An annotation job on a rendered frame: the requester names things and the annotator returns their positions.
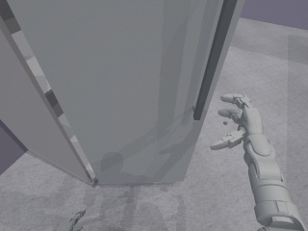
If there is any fridge door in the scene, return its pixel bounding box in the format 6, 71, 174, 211
7, 0, 245, 183

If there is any robot left hand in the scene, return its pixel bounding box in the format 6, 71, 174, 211
56, 207, 87, 231

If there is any robot right hand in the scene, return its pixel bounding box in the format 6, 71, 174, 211
210, 93, 264, 150

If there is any right robot forearm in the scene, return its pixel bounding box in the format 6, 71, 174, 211
243, 134, 307, 231

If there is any handle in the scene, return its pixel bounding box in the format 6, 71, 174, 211
192, 0, 238, 120

